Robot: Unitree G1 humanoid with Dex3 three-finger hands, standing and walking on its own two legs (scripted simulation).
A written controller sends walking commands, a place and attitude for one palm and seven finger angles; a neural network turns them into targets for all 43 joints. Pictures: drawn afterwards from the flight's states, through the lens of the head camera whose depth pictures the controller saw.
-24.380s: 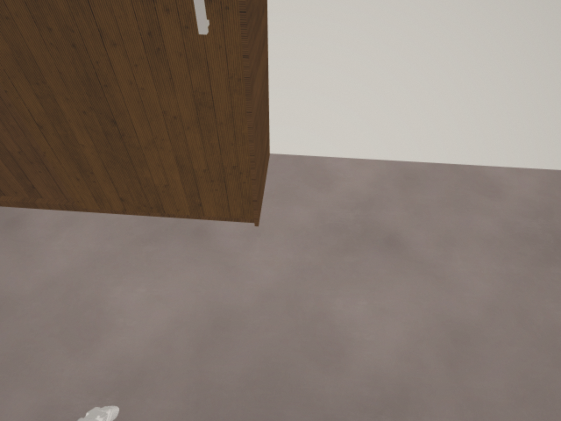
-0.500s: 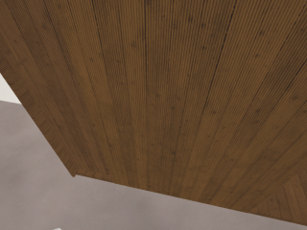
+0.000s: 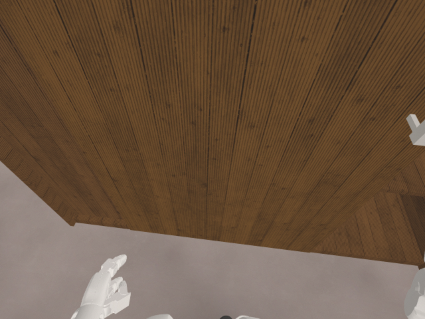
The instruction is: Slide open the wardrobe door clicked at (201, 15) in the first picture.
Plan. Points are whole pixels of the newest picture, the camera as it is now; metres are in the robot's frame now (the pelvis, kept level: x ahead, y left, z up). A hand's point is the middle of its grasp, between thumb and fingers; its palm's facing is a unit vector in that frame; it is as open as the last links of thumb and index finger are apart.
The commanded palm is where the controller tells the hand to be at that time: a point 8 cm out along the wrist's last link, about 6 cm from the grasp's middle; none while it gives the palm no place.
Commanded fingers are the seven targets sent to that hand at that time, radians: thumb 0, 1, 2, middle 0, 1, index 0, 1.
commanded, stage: stop walking and hold the door there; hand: right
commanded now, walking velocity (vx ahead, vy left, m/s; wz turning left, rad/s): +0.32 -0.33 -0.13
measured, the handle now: out of the picture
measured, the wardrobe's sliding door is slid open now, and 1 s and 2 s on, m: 0.52 0.52 0.52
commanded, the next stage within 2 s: loosen the grip on the handle in 1.16 s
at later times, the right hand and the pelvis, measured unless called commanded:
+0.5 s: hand out of the picture +0.41 -0.33 +0.21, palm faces +0.32 +0.94 -0.10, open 5.7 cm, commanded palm +0.37 -0.37 +0.19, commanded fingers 0.00 -0.90 -0.90 0.45 1.40 0.45 1.40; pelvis -0.01 -0.11 -0.02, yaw -5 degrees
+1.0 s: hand out of the picture +0.40 -0.33 +0.21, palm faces +0.27 +0.96 -0.07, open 5.8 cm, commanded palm +0.37 -0.36 +0.19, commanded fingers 0.00 -0.90 -0.90 0.45 1.40 0.45 1.40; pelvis -0.01 -0.12 +0.00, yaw -5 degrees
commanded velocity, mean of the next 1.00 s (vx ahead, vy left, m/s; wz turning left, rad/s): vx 0.05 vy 0.00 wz -0.03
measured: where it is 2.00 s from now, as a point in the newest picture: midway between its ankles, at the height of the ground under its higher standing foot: outside the picture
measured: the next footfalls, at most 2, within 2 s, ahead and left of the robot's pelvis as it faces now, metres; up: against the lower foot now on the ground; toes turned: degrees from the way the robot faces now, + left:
left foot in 0.06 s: -0.02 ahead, +0.11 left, +0.00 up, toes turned +10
right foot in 0.38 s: +0.11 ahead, -0.27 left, +0.00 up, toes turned -12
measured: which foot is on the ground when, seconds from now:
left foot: up 0.00-0.04, down 0.06-0.38, up 0.40-0.62, down 0.64-1.00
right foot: down 0.00-0.06, up 0.08-0.36, down 0.38-0.68, up 0.70-0.84, down 0.86-1.00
